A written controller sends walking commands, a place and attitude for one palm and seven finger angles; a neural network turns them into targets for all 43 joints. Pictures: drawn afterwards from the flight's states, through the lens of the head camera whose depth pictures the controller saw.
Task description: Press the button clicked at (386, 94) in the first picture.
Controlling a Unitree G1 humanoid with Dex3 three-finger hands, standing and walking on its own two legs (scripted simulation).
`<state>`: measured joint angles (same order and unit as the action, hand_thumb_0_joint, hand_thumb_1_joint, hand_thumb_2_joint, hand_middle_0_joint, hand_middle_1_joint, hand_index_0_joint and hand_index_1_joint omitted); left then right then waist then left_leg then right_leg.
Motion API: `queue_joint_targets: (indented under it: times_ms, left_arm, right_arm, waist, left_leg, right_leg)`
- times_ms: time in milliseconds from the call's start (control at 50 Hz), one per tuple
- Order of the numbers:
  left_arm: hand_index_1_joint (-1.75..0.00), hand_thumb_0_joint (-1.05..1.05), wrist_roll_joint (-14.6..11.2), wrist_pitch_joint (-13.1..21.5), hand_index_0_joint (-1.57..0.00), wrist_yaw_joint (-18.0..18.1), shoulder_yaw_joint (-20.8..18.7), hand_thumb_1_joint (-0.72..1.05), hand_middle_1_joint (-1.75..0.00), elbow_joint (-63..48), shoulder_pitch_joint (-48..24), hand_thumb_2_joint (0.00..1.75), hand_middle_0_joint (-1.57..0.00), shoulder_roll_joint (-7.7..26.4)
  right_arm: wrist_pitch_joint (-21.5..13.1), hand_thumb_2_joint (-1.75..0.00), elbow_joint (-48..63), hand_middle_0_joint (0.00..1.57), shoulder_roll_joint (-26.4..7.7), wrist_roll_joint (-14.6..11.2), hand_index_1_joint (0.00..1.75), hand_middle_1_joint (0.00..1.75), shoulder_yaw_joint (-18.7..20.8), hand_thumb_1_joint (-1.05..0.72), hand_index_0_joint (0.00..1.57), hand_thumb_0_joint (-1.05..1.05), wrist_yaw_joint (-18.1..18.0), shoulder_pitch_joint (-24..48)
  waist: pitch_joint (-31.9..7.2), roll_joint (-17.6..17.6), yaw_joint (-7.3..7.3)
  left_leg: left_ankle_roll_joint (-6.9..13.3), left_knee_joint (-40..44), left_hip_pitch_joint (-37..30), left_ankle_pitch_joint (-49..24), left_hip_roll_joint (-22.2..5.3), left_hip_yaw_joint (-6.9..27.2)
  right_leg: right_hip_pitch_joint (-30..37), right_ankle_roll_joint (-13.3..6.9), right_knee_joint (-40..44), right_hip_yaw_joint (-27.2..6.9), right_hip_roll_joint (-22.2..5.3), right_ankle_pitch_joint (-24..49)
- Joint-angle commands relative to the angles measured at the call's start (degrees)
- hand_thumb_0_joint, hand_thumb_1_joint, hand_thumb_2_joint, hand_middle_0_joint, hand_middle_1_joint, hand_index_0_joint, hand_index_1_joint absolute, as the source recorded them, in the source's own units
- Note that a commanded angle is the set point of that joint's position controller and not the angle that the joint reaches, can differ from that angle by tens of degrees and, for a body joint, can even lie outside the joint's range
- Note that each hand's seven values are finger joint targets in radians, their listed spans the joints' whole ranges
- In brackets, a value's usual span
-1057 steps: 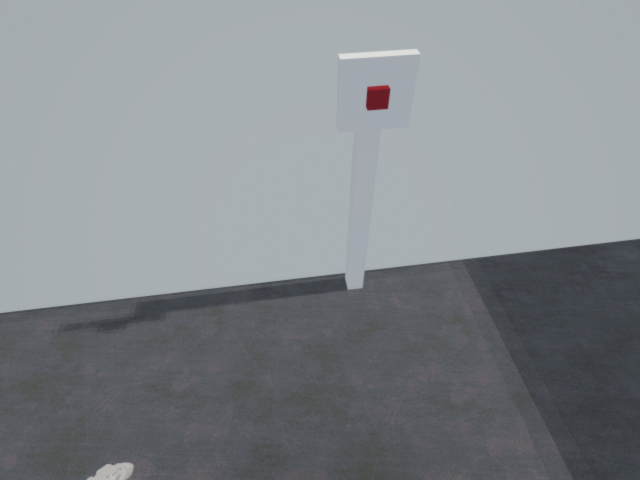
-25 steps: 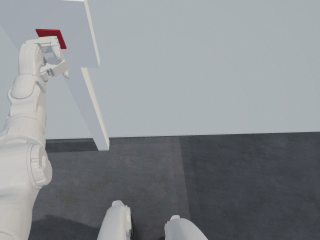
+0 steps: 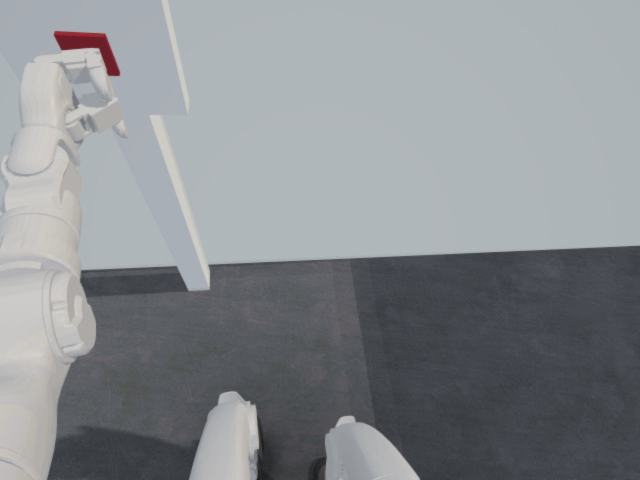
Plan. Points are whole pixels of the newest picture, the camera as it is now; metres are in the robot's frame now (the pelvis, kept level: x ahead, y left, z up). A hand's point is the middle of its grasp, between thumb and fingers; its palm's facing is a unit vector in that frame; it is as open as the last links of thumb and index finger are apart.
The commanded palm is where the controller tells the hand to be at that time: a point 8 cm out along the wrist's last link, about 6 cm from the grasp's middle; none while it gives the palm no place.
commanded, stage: pull the fist back off the button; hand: left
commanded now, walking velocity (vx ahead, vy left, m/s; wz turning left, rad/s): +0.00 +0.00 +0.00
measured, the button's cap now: (90, 49) +0.59 +0.23 +0.14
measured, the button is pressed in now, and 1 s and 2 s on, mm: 12 0 0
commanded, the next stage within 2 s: draw the hand back to the body in 0.80 s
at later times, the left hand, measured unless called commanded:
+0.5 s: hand (124, 134) +0.49 +0.19 +0.10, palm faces +0.05 -1.00 -0.02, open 3.1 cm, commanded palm +0.46 +0.24 +0.11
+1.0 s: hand (114, 166) +0.44 +0.19 +0.12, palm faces +0.04 -1.00 -0.03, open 3.1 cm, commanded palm +0.40 +0.24 +0.13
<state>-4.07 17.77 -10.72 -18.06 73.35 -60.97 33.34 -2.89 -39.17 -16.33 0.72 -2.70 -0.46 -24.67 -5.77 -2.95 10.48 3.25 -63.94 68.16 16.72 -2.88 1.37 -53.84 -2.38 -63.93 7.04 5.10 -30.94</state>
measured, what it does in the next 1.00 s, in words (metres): stands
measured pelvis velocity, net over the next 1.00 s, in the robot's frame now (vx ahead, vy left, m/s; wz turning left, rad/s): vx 0.05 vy -0.01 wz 0.03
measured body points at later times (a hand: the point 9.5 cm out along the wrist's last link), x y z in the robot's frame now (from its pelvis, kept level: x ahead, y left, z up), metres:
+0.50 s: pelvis +0.03 +0.00 +0.03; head +0.12 +0.02 +0.47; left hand +0.48 +0.25 +0.11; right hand +0.07 -0.26 -0.08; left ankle +0.12 +0.08 -0.64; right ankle +0.00 -0.11 -0.64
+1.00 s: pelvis +0.05 -0.01 +0.04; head +0.10 -0.01 +0.48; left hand +0.43 +0.24 +0.12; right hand +0.17 -0.27 -0.07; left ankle +0.12 +0.08 -0.64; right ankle +0.00 -0.11 -0.64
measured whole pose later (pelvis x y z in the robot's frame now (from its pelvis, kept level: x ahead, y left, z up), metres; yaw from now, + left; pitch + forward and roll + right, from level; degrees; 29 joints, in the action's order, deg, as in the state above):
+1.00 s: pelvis +0.05 -0.01 +0.04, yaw +2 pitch +12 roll -3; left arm -12.6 19.1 -12.8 -13.8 39.6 -24.4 19.4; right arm 0.3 -33.4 -15.5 -2.4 -1.4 -1.4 -15.5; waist -6.1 -2.7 3.3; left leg 2.0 -55.8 49.3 18.9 -1.7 -0.4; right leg -35.3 -3.1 -54.7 4.6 4.3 -31.9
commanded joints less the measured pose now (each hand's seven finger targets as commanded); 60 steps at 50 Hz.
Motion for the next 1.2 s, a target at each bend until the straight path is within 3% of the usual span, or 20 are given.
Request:
queue_joint_targets:
  times_ms: [0, 120, 180, 220, 260, 380, 400, 560, 600, 640, 680, 740, 800, 840, 880, 920, 960, 980, 1120, 1180]
  left_arm:
    - [-1.50, 0.00, -0.89, 3.43, -1.30, 0.88, -1.14, 0.90, -1.50, -15.88, -28.72, 0.90, -1.30, 9.31]
    - [-1.50, 0.00, -1.30, 3.27, -1.30, 0.94, -0.80, 0.90, -1.50, -17.04, -23.51, 0.90, -1.30, 7.62]
    - [-1.50, 0.00, -1.83, 3.96, -1.30, 0.87, -1.63, 0.90, -1.50, -19.64, -18.87, 0.90, -1.30, 6.97]
    - [-1.50, 0.00, -2.44, 4.04, -1.30, 0.74, 0.55, 0.90, -1.50, -20.67, -16.95, 0.90, -1.30, 3.42]
    - [-1.50, 0.00, -2.64, 4.56, -1.30, 0.80, -0.56, 0.90, -1.50, -21.82, -15.15, 0.90, -1.30, 4.10]
    - [-1.50, 0.00, -4.47, 6.13, -1.30, 1.11, -3.46, 0.90, -1.50, -30.79, -3.16, 0.90, -1.30, 4.95]
    - [-1.50, 0.00, -4.70, 6.08, -1.30, 1.01, -2.52, 0.90, -1.50, -31.95, -0.59, 0.90, -1.30, 3.54]
    - [-1.50, 0.00, -7.16, 5.48, -1.30, 0.11, -0.62, 0.90, -1.50, -40.99, 13.47, 0.90, -1.30, -0.54]
    - [-1.50, 0.00, -7.76, 5.45, -1.30, -0.50, 0.32, 0.90, -1.50, -43.03, 15.43, 0.90, -1.30, -1.49]
    - [-1.50, 0.00, -8.44, 5.83, -1.30, -1.04, 3.98, 0.90, -1.50, -46.54, 14.24, 0.90, -1.30, -5.53]
    - [-1.50, 0.00, -8.92, 5.59, -1.30, -1.28, 2.46, 0.90, -1.50, -46.80, 18.62, 0.90, -1.30, -4.06]
    - [-1.50, 0.00, -9.07, 5.99, -1.30, -1.19, 4.13, 0.90, -1.50, -48.00, 12.63, 0.90, -1.30, -4.88]
    - [-1.50, 0.00, -8.78, 6.05, -1.30, -1.10, 1.79, 0.90, -1.50, -45.00, 12.78, 0.90, -1.30, -2.43]
    - [-1.50, 0.00, -8.62, 6.42, -1.30, -1.20, 2.34, 0.90, -1.50, -44.88, 10.57, 0.90, -1.30, -2.51]
    - [-1.50, 0.00, -8.51, 6.51, -1.30, -1.51, 1.88, 0.90, -1.50, -43.88, 11.96, 0.90, -1.30, -2.11]
    - [-1.50, 0.00, -9.29, 5.89, -1.30, -2.14, 0.22, 0.90, -1.50, -46.97, 17.67, 0.90, -1.30, -0.67]
    - [-1.50, 0.00, -10.11, 4.84, -1.30, -2.84, -0.89, 0.90, -1.50, -49.79, 22.20, 0.90, -1.30, 0.52]
    - [-1.50, 0.00, -10.42, 4.07, -1.30, -3.08, -0.68, 0.90, -1.50, -51.74, 24.11, 0.90, -1.30, 0.35]
    - [-1.50, 0.00, -14.17, -1.79, -1.30, -4.74, -1.07, 0.90, -1.50, -58.00, 36.81, 0.90, -1.30, -1.95]
    - [-1.50, 0.00, -14.74, -2.26, -1.30, -4.93, -0.49, 0.90, -1.50, -62.80, 38.94, 0.90, -1.30, -3.02]
  right_arm:
    - [-0.55, -0.90, 3.46, 0.20, -11.79, -0.14, 0.30, 0.30, 4.74, -0.90, 0.20, 0.00, -0.31, -8.33]
    - [0.17, -0.90, 4.31, 0.20, -11.40, -0.58, 0.30, 0.30, 4.90, -0.90, 0.20, 0.00, -0.14, -7.53]
    - [0.52, -0.90, 5.02, 0.20, -11.23, -0.64, 0.30, 0.30, 5.30, -0.90, 0.20, 0.00, 0.01, -7.09]
    - [0.79, -0.90, 5.55, 0.20, -10.72, -0.86, 0.30, 0.30, 5.29, -0.90, 0.20, 0.00, 0.10, -6.39]
    - [0.98, -0.90, 5.60, 0.20, -10.79, -0.98, 0.30, 0.30, 5.57, -0.90, 0.20, 0.00, 0.01, -6.06]
    - [1.95, -0.90, 7.94, 0.20, -10.05, -1.61, 0.30, 0.30, 5.82, -0.90, 0.20, 0.00, 0.14, -3.89]
    - [2.27, -0.90, 8.65, 0.20, -9.68, -1.81, 0.30, 0.30, 5.71, -0.90, 0.20, 0.00, 0.23, -3.36]
    - [3.01, -0.90, 11.16, 0.20, -8.62, -2.77, 0.30, 0.30, 5.57, -0.90, 0.20, 0.00, 0.18, 0.12]
    - [3.02, -0.90, 11.43, 0.20, -8.38, -2.92, 0.30, 0.30, 5.50, -0.90, 0.20, 0.00, 0.00, 0.92]
    - [2.56, -0.90, 11.66, 0.20, -7.89, -3.12, 0.30, 0.30, 5.44, -0.90, 0.20, 0.00, -0.07, 1.93]
    - [2.47, -0.90, 11.64, 0.20, -8.28, -3.12, 0.30, 0.30, 5.61, -0.90, 0.20, 0.00, -0.24, 2.54]
    - [2.02, -0.90, 10.67, 0.20, -8.00, -3.12, 0.30, 0.30, 5.24, -0.90, 0.20, 0.00, -0.79, 3.41]
    - [1.87, -0.90, 10.08, 0.20, -8.16, -3.04, 0.30, 0.30, 5.00, -0.90, 0.20, 0.00, -1.30, 4.15]
    - [1.57, -0.90, 9.74, 0.20, -7.98, -2.87, 0.30, 0.30, 4.81, -0.90, 0.20, 0.00, -1.47, 4.41]
    - [1.46, -0.90, 9.77, 0.20, -7.95, -2.89, 0.30, 0.30, 4.83, -0.90, 0.20, 0.00, -1.48, 4.95]
    - [1.37, -0.90, 11.54, 0.20, -8.01, -3.03, 0.30, 0.30, 4.79, -0.90, 0.20, 0.00, -1.33, 5.83]
    - [1.47, -0.90, 13.14, 0.20, -7.92, -3.46, 0.30, 0.30, 4.58, -0.90, 0.20, 0.00, -1.28, 6.84]
    - [1.45, -0.90, 13.64, 0.20, -7.72, -3.62, 0.30, 0.30, 4.53, -0.90, 0.20, 0.00, -1.31, 7.42]
    - [0.95, -0.90, 16.56, 0.20, -7.15, -5.10, 0.30, 0.30, 3.94, -0.90, 0.20, 0.00, -1.96, 10.12]
    - [0.13, -0.90, 17.00, 0.20, -6.79, -5.20, 0.30, 0.30, 3.87, -0.90, 0.20, 0.00, -2.21, 11.10]
  waist:
    - [-24.69, -8.75, 2.51]
    - [-21.62, -7.52, 1.35]
    - [-23.88, -7.71, -0.40]
    - [-22.45, -6.77, -0.22]
    - [-22.62, -6.41, -0.74]
    - [-26.48, -6.00, -4.40]
    - [-25.63, -5.46, -4.74]
    - [-21.99, -2.31, -6.04]
    - [-20.58, -2.09, -5.93]
    - [-19.94, -3.12, -4.87]
    - [-19.74, -2.74, -5.84]
    - [-17.69, -2.13, -4.16]
    - [-17.69, -0.77, -4.65]
    - [-18.03, -2.45, -4.57]
    - [-19.44, -3.73, -5.23]
    - [-22.88, -4.24, -7.62]
    - [-24.68, -3.73, -8.81]
    - [-24.33, -4.26, -9.01]
    - [-13.60, 4.72, -9.29]
    - [-12.99, 2.37, -9.63]
  left_leg:
    - [-0.88, 9.42, -40.68, 11.86, -0.91, 8.93]
    - [-1.01, 10.97, -40.85, 12.30, -0.81, 8.66]
    - [-1.31, 11.49, -44.10, 8.58, -0.90, 8.85]
    - [-1.28, 12.04, -44.70, 8.40, -0.79, 8.82]
    - [-1.21, 11.88, -45.40, 6.00, -0.78, 8.38]
    - [-1.33, 11.95, -49.79, -5.07, -0.31, 6.52]
    - [-1.34, 12.20, -49.47, -6.01, -0.15, 6.15]
    - [-0.77, 12.23, -48.60, -12.46, 1.08, 3.16]
    - [-0.82, 12.48, -48.40, -12.49, 1.17, 3.07]
    - [-0.68, 12.38, -49.82, -12.38, 1.26, 3.15]
    - [-0.88, 12.71, -50.27, -12.27, 1.21, 3.29]
    - [-0.57, 12.24, -48.69, -9.17, 1.57, 3.38]
    - [-0.66, 12.22, -47.17, -7.86, 1.72, 3.35]
    - [-0.60, 11.78, -47.01, -7.67, 1.87, 3.27]
    - [-0.86, 11.81, -48.30, -8.00, 1.78, 3.28]
    - [-0.84, 12.67, -49.97, -10.64, 2.04, 2.88]
    - [-0.76, 13.73, -50.69, -12.28, 2.10, 2.41]
    - [-0.61, 14.04, -51.07, -13.13, 2.15, 2.05]
    - [0.47, 18.15, -45.07, -7.97, 2.82, 0.16]
    - [0.50, 19.34, -47.87, -7.81, 3.01, 0.18]
  right_leg:
    - [-11.45, 0.47, 13.27, -5.03, -0.75, 0.34]
    - [-9.99, 0.53, 14.14, -4.76, -0.73, 0.56]
    - [-8.38, 0.25, 13.96, -4.23, -0.60, 2.43]
    - [-8.07, 0.36, 14.54, -4.04, -0.52, 2.87]
    - [-6.98, 0.35, 14.79, -4.17, -0.59, 4.12]
    - [0.44, 0.04, 15.69, -4.15, -0.19, 10.43]
    - [1.50, 0.12, 15.98, -4.06, -0.09, 11.19]
    - [8.63, 0.91, 17.49, -5.00, -0.28, 20.82]
    - [9.14, 1.00, 17.79, -5.09, -0.35, 21.49]
    - [8.44, 0.97, 17.98, -5.00, -0.46, 21.28]
    - [8.81, 1.00, 18.19, -4.91, -0.52, 21.28]
    - [7.78, 1.19, 18.70, -5.56, -0.92, 19.27]
    - [8.09, 1.37, 18.77, -6.16, -1.32, 18.75]
    - [8.31, 1.19, 18.52, -6.42, -1.45, 18.42]
    - [7.98, 1.12, 18.43, -6.42, -1.56, 18.24]
    - [12.54, 1.01, 18.88, -6.73, -1.53, 21.57]
    - [15.89, 1.21, 19.28, -6.79, -1.53, 24.12]
    - [16.92, 1.33, 19.65, -6.83, -1.55, 25.77]
    - [22.90, 4.33, 24.72, -8.42, -2.46, 29.49]
    - [23.03, 4.42, 25.80, -8.31, -2.34, 27.67]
